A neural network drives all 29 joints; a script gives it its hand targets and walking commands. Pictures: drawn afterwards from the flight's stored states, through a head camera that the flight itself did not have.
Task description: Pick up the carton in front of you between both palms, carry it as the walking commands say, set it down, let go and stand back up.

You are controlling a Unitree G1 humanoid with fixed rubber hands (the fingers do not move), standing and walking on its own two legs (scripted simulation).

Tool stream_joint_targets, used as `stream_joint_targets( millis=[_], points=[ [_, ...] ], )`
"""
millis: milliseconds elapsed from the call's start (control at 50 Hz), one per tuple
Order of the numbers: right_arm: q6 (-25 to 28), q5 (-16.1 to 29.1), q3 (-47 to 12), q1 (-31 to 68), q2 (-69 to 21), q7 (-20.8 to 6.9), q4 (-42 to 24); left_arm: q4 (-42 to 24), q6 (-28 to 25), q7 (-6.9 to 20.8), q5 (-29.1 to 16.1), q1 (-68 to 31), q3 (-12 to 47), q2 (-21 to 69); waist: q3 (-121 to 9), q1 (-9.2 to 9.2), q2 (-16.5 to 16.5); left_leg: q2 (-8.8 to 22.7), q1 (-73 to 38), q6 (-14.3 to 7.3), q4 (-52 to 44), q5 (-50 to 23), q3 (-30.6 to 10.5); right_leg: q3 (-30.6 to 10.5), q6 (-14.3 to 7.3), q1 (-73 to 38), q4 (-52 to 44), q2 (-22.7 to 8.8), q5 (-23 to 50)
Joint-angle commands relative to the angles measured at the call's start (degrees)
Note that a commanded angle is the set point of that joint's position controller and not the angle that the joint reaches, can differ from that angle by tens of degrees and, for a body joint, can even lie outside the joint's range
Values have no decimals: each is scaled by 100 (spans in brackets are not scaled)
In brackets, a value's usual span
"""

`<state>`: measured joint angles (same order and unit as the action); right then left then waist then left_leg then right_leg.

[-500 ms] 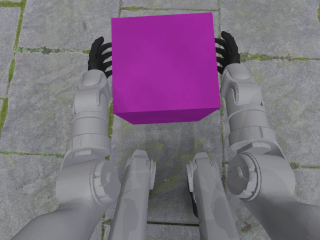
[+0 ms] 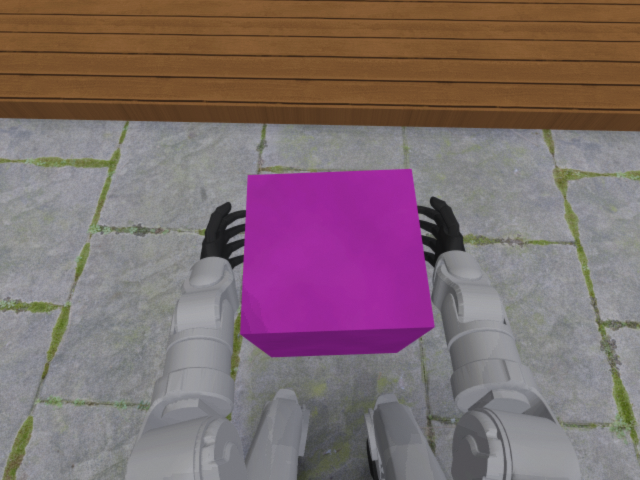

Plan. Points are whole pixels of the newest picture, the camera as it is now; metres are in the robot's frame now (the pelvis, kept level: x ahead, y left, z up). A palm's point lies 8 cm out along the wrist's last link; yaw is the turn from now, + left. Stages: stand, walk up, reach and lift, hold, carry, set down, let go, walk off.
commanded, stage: reach and lift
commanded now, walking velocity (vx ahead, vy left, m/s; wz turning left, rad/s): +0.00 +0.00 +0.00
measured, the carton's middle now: (332, 275) +0.40 +0.01 -0.11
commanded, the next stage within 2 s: hold in 1.62 s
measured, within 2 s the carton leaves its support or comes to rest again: neither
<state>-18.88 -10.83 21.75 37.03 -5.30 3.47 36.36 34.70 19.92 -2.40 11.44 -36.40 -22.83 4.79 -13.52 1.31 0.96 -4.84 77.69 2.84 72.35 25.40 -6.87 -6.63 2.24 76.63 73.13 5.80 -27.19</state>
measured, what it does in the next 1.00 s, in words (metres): rises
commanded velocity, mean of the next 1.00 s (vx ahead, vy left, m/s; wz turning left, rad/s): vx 0.00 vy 0.00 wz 0.00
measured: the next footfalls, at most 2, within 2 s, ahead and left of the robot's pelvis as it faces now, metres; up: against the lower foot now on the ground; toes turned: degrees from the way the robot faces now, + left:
none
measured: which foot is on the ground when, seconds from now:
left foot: down 0.00-1.00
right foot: down 0.00-1.00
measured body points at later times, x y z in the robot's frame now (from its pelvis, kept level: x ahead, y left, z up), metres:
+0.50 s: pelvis +0.05 +0.00 +0.12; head +0.06 +0.00 +0.57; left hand +0.36 +0.16 +0.11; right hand +0.37 -0.15 +0.11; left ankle +0.07 +0.13 -0.61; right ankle +0.05 -0.13 -0.61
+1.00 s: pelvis +0.03 +0.00 +0.13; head +0.01 +0.00 +0.58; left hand +0.35 +0.16 +0.15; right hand +0.35 -0.15 +0.15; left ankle +0.07 +0.13 -0.61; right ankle +0.06 -0.13 -0.61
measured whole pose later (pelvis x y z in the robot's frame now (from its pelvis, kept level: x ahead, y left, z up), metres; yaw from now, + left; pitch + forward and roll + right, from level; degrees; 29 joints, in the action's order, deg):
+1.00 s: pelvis +0.03 +0.00 +0.13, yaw +0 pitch -3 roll +0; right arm -34.6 -17.0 18.1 19.3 -9.4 -0.7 22.9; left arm 22.3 35.5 0.3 17.2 -19.5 -17.8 9.5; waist -0.3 0.2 0.2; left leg -2.5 11.9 1.0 27.2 12.0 -7.8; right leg -8.3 0.9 10.8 27.5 2.5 -13.5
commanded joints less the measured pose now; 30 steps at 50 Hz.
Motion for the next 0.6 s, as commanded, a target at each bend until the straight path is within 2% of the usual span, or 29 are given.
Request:
stream_joint_targets(
  millis=[0,100,260,420,500,580],
  points=[
    [61,788,-3378,2921,-6249,-1393,75,165,-54,1440,-831,-2926,3466,6204,-3615,36,-49,-361,-3335,-149,-1387,-1362,610,500,-91,-2766,-1560,323,1279],
    [-50,699,-3413,2238,-6209,-1423,22,140,47,1451,-741,-2235,3482,6190,-2949,5,-68,-295,-4027,-190,-2075,-1578,476,388,-116,-3506,-2230,245,1542],
    [-183,742,-3719,1338,-6153,-1443,-402,-288,169,1441,-782,-1337,3806,6158,-2230,-43,-85,-212,-5393,-199,-3147,-2507,297,213,-135,-4918,-3283,129,2541],
    [-675,892,-4093,631,-6085,-1547,-1004,-852,670,1480,-951,-580,4198,6155,-1308,-96,-92,-126,-6583,-174,-4160,-2945,197,143,-137,-6148,-4301,28,3017],
    [-1043,943,-4196,412,-5998,-1609,-1329,-1177,1001,1517,-980,-341,4320,6105,-871,-130,-104,-88,-7000,-164,-4573,-2927,192,160,-135,-6596,-4733,-15,3008],
    [-1343,838,-3985,386,-5834,-1666,-1382,-1250,1278,1550,-899,-348,4139,5967,-153,-156,-75,-48,-7028,-195,-4864,-2337,244,211,-148,-6629,-5030,-53,2417]
  ],
)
